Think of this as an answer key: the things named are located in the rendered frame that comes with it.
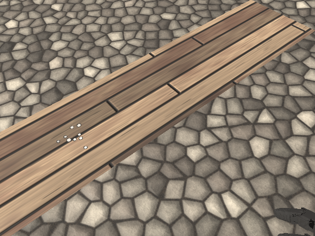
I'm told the robot right hand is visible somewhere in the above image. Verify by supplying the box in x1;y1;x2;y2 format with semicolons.
274;207;315;236

